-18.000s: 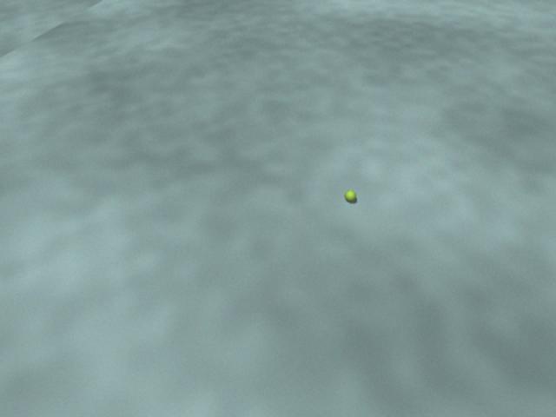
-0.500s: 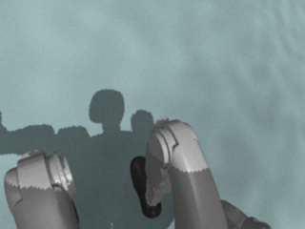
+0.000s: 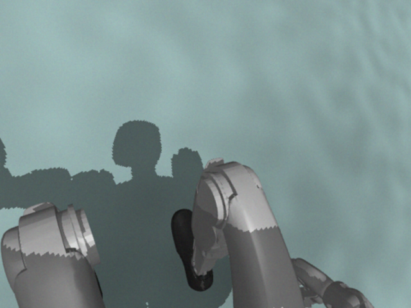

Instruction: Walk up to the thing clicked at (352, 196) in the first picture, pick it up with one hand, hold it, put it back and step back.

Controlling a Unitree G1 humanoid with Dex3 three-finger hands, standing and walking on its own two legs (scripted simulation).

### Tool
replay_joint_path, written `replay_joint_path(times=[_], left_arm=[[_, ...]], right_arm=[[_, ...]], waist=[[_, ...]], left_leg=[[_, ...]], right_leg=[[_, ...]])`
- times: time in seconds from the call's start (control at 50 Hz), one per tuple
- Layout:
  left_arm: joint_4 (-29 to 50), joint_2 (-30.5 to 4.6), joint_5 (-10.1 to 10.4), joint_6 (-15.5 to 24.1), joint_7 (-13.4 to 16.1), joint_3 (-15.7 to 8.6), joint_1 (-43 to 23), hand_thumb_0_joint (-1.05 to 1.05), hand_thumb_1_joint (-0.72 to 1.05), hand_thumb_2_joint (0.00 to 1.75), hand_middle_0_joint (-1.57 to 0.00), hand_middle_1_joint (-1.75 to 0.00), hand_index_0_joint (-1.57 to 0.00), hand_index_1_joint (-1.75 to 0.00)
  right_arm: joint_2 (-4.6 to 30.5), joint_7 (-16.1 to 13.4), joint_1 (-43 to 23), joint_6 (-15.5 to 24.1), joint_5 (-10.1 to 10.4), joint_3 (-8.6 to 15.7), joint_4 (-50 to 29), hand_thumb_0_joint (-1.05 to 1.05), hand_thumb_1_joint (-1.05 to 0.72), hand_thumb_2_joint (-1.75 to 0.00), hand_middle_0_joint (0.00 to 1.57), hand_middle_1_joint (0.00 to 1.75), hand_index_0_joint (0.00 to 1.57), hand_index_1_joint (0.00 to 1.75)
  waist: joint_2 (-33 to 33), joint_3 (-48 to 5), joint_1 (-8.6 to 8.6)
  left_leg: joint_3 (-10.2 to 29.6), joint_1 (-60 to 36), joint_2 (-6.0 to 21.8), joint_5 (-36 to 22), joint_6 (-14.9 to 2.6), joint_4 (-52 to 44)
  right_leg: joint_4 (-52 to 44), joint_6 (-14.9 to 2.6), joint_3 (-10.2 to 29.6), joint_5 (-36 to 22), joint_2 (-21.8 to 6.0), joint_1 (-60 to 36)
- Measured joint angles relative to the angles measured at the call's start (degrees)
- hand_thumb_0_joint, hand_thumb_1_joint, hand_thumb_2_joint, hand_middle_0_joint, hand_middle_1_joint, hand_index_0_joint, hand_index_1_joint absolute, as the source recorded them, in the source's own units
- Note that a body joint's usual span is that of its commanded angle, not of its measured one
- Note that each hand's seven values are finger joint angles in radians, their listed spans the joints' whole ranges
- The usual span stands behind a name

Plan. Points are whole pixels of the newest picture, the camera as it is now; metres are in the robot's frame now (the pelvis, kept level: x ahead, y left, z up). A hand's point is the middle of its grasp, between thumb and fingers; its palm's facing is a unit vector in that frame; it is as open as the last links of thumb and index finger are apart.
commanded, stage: close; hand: left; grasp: from above
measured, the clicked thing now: out of the picture +0.38 +0.33 -0.27
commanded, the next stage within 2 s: settle in 0.80 s
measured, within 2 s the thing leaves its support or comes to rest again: leaves its support in 1.28 s
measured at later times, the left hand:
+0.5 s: hand out of the picture +0.38 +0.32 -0.25, palm faces -0.43 -0.16 -0.89, open 9.8 cm
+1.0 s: hand out of the picture +0.39 +0.33 -0.25, palm faces -0.42 -0.17 -0.89, open 7.1 cm
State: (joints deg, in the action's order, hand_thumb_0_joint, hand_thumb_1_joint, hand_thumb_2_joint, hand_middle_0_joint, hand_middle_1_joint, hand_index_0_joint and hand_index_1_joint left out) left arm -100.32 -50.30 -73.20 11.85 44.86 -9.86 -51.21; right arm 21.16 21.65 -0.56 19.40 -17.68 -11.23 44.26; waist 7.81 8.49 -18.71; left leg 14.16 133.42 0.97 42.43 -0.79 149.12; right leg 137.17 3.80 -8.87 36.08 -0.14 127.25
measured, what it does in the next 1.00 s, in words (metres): stands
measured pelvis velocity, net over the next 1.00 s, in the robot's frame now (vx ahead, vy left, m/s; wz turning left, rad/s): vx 0.00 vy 0.00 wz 0.00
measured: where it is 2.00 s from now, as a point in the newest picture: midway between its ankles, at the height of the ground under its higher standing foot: (147, 290)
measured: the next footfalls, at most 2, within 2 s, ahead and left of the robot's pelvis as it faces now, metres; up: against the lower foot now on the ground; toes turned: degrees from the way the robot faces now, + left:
none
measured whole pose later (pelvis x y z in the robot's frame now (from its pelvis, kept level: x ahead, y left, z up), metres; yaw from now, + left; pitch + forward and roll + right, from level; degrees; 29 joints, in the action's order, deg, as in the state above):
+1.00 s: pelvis +0.00 +0.00 +0.00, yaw +0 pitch +26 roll -14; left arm -97.7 -50.6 -72.2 14.9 41.2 -6.9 -50.8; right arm 19.7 21.2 2.3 17.2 -18.0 -12.9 43.0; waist 6.4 7.7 -17.6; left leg 14.1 133.6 0.6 42.7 -0.5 148.9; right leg 137.2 3.7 -8.8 36.6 -0.3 127.5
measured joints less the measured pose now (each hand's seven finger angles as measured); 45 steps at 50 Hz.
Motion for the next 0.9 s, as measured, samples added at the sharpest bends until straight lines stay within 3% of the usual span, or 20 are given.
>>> replay_joint_path(times=[0.1, 0.18, 0.46, 0.72, 0.9], left_arm=[[-0.63, -0.78, -0.04, 1.30, -2.87, -0.32, -0.78, 0.00, -0.13, 0.61, -0.33, -0.83, -0.38, -0.76], [-0.79, -1.37, -0.09, 2.65, -4.29, 0.77, -0.51, 0.00, -0.07, 0.59, -0.34, -0.81, -0.41, -0.75], [0.62, -1.37, -0.06, 4.54, -1.96, 3.32, 0.80, 0.00, 0.15, 0.49, -0.42, -0.65, -0.53, -0.63], [0.53, -1.15, -0.30, 3.40, -2.60, 3.22, 0.00, 0.00, 0.30, 0.40, -0.56, -0.53, -0.69, -0.52], [1.58, -0.85, 0.83, 3.10, -3.15, 3.92, -0.08, 0.00, 0.42, 0.34, -0.62, -0.47, -0.76, -0.46]], right_arm=[[0.63, 0.09, 0.89, -0.46, 0.23, -0.17, 0.38, 0.00, -0.89, -0.89, 0.20, 0.30, 0.20, 0.30], [-0.10, -0.10, 1.57, -1.42, 0.14, -0.88, 0.20, 0.00, -0.89, -0.89, 0.20, 0.30, 0.20, 0.30], [-2.67, -0.89, 2.36, -2.72, -1.39, -3.11, -0.34, 0.00, -0.89, -0.89, 0.20, 0.30, 0.20, 0.30], [-1.40, -0.81, 2.07, -2.25, -0.92, -2.21, -0.59, 0.00, -0.89, -0.89, 0.20, 0.30, 0.20, 0.30], [-1.17, -0.61, 2.34, -1.94, -0.53, -1.92, -1.04, 0.00, -0.90, -0.89, 0.20, 0.30, 0.20, 0.30]], waist=[[-0.66, -0.24, -0.09], [-1.07, -0.38, -0.17], [-0.79, 0.17, 0.77], [-0.75, -0.68, 0.58], [-0.96, -0.40, 0.74]], left_leg=[[0.10, 0.09, -0.39, 0.31, 0.06, 0.56], [0.09, 0.16, -0.45, 0.33, 0.08, 0.69], [0.13, -0.12, -0.15, 0.19, 0.23, 0.21], [0.16, 0.06, -0.36, 0.12, 0.12, 0.34], [0.04, 0.01, -0.40, 0.16, 0.22, 0.13]], right_leg=[[0.64, 0.14, -0.02, 0.61, -0.27, -0.11], [0.80, 0.08, 0.00, 0.67, -0.29, -0.03], [0.31, -0.05, -0.05, 0.19, -0.03, 0.01], [0.34, -0.02, -0.09, 0.32, -0.10, -0.09], [0.30, -0.01, 0.01, 0.42, -0.16, -0.01]])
